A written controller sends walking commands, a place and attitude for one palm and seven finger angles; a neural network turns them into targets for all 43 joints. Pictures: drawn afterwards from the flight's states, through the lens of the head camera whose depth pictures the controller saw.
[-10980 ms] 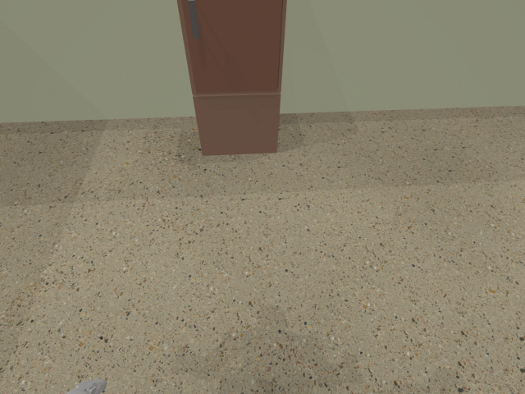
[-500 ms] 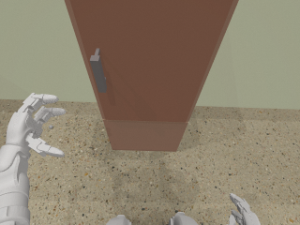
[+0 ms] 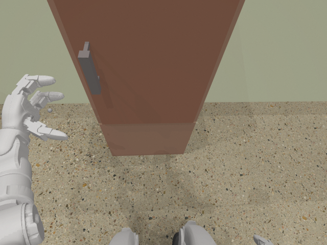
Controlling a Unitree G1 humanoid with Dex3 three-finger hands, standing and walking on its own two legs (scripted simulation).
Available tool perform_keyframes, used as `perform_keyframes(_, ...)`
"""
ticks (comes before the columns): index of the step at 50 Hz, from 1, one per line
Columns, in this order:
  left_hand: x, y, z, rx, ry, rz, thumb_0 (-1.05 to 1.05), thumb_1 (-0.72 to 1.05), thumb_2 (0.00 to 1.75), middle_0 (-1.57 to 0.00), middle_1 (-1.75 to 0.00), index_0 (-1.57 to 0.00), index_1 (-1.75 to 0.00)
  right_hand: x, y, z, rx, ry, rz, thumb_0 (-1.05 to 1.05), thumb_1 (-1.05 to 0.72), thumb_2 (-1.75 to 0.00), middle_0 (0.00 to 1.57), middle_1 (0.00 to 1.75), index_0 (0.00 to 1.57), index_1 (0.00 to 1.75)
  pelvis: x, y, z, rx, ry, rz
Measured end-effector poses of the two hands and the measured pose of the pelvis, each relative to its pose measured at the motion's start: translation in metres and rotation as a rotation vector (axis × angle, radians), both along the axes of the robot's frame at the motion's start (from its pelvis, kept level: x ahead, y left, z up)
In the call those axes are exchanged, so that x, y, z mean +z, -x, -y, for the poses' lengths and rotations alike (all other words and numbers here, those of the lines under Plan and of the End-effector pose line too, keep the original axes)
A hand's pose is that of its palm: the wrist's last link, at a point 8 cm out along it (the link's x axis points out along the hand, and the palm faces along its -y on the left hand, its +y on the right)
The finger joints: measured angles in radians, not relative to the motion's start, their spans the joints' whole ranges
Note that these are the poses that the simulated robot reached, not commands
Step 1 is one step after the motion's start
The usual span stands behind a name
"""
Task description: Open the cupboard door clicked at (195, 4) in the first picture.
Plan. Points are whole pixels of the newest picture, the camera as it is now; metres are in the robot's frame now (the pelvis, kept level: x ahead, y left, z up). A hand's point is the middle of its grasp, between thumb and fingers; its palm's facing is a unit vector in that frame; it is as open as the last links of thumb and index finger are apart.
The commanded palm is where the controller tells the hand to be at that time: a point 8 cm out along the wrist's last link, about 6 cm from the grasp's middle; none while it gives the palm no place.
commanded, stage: move the hooked fingers beside the handle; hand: left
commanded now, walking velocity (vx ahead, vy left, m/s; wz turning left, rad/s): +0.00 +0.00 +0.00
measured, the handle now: (91, 69) +0.56 +0.20 +0.05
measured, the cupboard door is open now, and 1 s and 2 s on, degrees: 0 0 0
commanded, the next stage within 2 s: slide the fingers in behind the handle in 1.56 s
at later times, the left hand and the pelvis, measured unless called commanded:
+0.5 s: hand (60, 90) +0.47 +0.26 +0.06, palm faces +0.02 -1.00 -0.01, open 14.0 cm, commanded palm +0.45 +0.30 +0.06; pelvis +0.00 +0.00 -0.01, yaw +0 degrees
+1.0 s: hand (67, 78) +0.52 +0.26 +0.05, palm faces +0.01 -1.00 +0.00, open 13.9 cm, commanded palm +0.49 +0.31 +0.05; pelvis +0.00 +0.01 -0.01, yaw -2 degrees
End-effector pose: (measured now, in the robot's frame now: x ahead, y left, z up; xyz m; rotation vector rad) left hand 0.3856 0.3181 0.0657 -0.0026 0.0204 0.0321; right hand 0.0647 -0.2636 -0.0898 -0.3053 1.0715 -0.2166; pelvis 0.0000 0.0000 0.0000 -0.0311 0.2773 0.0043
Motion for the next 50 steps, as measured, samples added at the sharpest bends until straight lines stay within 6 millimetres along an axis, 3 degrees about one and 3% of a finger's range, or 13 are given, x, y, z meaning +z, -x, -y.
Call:
perform_keyframes(22, 0.0, -0.053, 0.007, -0.006, -0.002, -0.004, -0.01, -0.5, 0.3, -0.3, -1.2, -0.3, -1.2, -0.009, 0.029, 0.0, -0.054, 0.01, -0.149, 0.01, -0.91, -0.9, 0.21, 0.3, 0.2, 0.3, -0.007, -0.001, -0.003, -0.004, 0.011, -0.052)
perform_keyframes(32, 0.002, -0.08, 0.013, -0.008, -0.006, -0.005, -0.01, -0.5, 0.3, -0.3, -1.2, -0.3, -1.2, -0.012, 0.053, -0.001, -0.087, 0.012, -0.23, 0.01, -0.91, -0.9, 0.21, 0.3, 0.2, 0.3, -0.01, -0.001, -0.003, -0.008, 0.016, -0.081)
perform_keyframes(42, 0.0, -0.105, 0.007, 0.0, -0.02, -0.019, -0.01, -0.5, 0.3, -0.3, -1.2, -0.3, -1.2, -0.009, 0.077, -0.001, -0.118, 0.031, -0.311, 0.0, -0.91, -0.9, 0.21, 0.3, 0.2, 0.3, -0.015, 0.001, -0.003, -0.009, 0.025, -0.12)
perform_keyframes(50, -0.011, -0.111, 0.009, -0.019, -0.005, -0.036, -0.01, -0.5, 0.3, -0.29, -1.2, -0.3, -1.2, -0.006, 0.087, -0.004, -0.144, 0.024, -0.362, 0.0, -0.91, -0.9, 0.21, 0.3, 0.2, 0.3, -0.014, -0.005, -0.007, -0.021, 0.027, -0.136)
